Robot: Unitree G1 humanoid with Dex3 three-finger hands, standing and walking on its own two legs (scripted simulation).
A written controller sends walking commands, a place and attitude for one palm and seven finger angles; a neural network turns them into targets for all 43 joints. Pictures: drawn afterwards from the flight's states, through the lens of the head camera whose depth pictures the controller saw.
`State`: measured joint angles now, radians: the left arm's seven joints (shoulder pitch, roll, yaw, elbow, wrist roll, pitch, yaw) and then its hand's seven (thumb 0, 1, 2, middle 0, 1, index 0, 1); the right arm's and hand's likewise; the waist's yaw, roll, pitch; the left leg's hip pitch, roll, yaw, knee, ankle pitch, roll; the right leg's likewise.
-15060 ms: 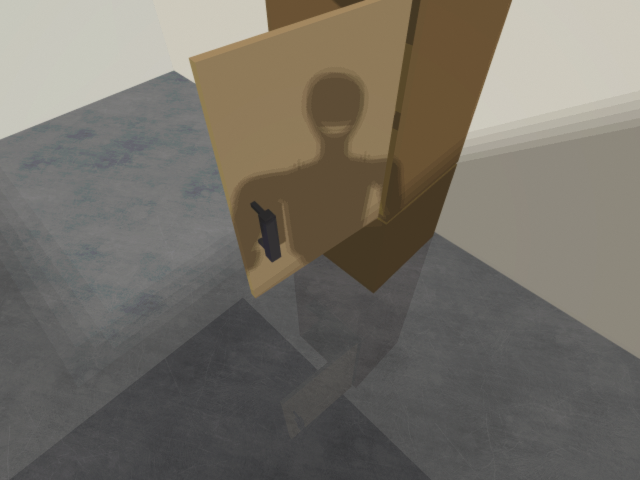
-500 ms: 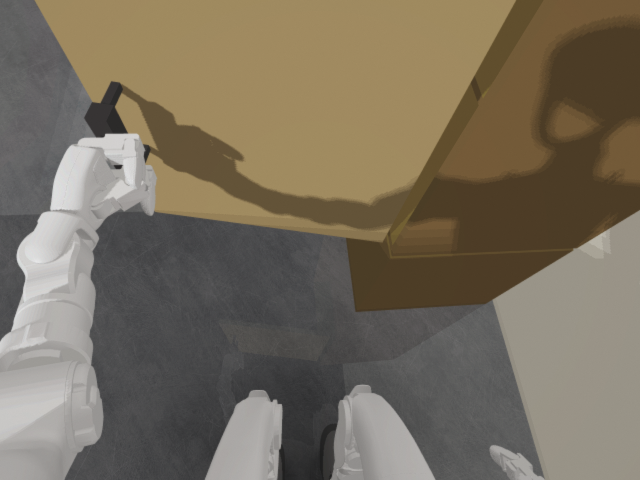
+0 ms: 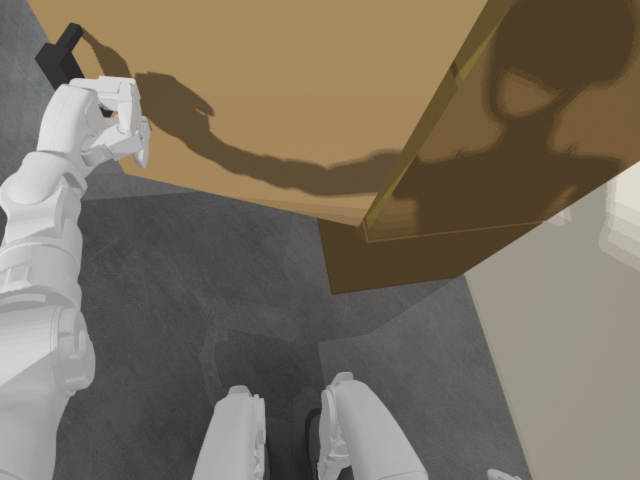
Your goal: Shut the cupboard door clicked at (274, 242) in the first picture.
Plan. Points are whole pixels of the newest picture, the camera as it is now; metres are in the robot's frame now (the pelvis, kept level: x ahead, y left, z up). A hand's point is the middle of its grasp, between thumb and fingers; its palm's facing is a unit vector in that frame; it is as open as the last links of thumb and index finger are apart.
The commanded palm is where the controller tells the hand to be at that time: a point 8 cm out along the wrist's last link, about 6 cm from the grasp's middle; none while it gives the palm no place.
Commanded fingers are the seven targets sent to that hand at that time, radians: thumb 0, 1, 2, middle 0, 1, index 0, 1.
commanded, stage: push the door shut along its arc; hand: left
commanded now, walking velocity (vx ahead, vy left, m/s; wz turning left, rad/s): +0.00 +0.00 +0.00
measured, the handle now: (86, 85) +0.58 +0.25 +0.04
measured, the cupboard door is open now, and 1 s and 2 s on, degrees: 70 56 56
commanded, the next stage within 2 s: pull the fist back off the door in 0.78 s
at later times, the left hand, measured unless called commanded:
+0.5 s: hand (166, 104) +0.55 +0.16 +0.05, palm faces -0.34 -0.94 -0.04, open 3.1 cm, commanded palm +0.57 +0.17 +0.04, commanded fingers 0.00 0.90 0.90 -1.30 -1.50 -1.30 -1.50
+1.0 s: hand (194, 71) +0.60 +0.13 +0.05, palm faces -0.10 -0.99 +0.12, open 3.3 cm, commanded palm +0.59 +0.12 +0.04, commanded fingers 0.00 0.90 0.90 -1.30 -1.50 -1.30 -1.50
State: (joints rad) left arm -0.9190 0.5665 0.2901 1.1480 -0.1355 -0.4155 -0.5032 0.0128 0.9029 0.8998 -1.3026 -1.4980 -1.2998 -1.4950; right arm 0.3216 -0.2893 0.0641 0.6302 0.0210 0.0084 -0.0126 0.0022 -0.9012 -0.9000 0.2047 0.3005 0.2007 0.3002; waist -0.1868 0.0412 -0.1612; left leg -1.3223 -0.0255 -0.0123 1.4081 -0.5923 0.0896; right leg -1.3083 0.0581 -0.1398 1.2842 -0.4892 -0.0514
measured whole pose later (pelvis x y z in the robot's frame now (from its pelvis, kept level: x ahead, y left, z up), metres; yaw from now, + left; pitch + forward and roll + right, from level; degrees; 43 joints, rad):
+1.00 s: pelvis +0.00 -0.01 -0.03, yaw -2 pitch +35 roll -8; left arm -1.30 0.60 0.32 1.27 -0.07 -0.22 -0.24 0.03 0.95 0.97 -1.30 -1.50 -1.30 -1.49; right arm 0.38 -0.27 0.09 0.63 -0.05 -0.04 0.01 0.00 -0.90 -0.90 0.20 0.30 0.20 0.30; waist -0.28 0.05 -0.14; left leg -1.50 0.00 -0.03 1.51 -0.62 0.07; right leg -1.48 0.08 -0.17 1.36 -0.51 -0.07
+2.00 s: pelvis +0.01 -0.03 +0.02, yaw +1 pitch +27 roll -2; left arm -0.76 0.32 0.30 1.05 -0.08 -0.56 -0.06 0.01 0.90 0.90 -1.30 -1.50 -1.30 -1.49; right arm 0.29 -0.23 0.03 0.60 -0.01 0.06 0.05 0.00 -0.90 -0.90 0.20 0.30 0.20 0.30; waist -0.15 0.03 -0.17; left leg -1.21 -0.02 0.03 1.31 -0.58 0.05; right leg -1.23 0.07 -0.09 1.25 -0.49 -0.08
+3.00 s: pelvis +0.06 +0.00 +0.14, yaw +3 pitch -1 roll -1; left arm 0.40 0.36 0.27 -0.31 -0.08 -0.03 0.09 0.01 0.90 0.90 -0.55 -0.67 -0.55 -0.67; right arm 0.22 -0.22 0.06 0.58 0.03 -0.04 -0.06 0.01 -0.90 -0.90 0.20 0.30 0.20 0.30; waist 0.06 0.08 -0.02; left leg -0.12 -0.08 0.00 0.44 -0.30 0.08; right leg -0.14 0.04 -0.04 0.41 -0.25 -0.03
